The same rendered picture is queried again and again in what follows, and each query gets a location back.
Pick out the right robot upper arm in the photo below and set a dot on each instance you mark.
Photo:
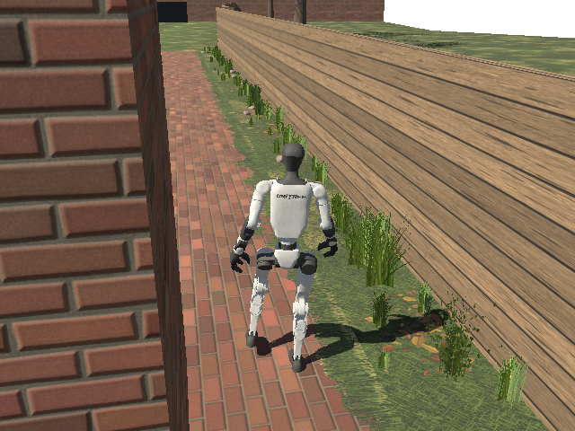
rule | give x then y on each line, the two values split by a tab
322	203

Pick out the robot left hand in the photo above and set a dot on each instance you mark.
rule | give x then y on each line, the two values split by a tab
234	258

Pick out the robot left forearm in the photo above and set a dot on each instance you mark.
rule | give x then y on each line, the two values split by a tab
243	238

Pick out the left robot foot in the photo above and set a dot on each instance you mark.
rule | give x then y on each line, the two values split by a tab
251	340

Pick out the robot right thigh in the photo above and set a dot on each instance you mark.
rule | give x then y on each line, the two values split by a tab
304	280

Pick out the robot right forearm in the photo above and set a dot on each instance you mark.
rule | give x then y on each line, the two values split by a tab
330	235

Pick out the left robot upper arm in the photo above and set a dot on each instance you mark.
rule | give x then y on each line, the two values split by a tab
258	200

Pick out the robot right hand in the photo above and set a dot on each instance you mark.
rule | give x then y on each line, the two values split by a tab
322	245

